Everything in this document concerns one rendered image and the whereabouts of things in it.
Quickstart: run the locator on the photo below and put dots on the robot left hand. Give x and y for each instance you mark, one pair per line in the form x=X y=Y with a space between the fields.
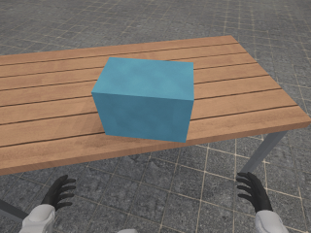
x=54 y=195

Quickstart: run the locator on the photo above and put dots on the robot right hand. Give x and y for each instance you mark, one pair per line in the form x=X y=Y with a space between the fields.
x=259 y=197

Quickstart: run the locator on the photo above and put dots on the carton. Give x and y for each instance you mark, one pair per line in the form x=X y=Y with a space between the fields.
x=145 y=98

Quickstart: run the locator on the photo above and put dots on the right robot forearm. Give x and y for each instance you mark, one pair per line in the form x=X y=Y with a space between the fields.
x=269 y=222

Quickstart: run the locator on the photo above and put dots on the table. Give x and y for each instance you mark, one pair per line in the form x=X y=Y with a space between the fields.
x=48 y=117

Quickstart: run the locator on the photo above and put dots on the left robot forearm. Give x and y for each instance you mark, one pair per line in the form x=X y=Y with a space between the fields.
x=40 y=220

